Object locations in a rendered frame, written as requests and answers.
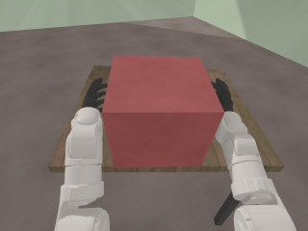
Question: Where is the table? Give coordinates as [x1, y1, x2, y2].
[47, 65, 284, 226]

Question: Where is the robot left upper arm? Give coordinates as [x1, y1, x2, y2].
[56, 207, 110, 231]

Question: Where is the robot right forearm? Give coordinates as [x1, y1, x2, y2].
[215, 111, 296, 231]

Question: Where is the robot right upper arm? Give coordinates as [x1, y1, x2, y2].
[234, 204, 295, 231]

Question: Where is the right robot hand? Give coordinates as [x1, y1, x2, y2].
[211, 78, 234, 112]

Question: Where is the carton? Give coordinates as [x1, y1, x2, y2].
[102, 55, 225, 168]

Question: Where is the robot left forearm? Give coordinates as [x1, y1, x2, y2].
[54, 107, 104, 231]

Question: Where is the left robot hand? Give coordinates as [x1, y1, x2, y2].
[82, 77, 108, 113]

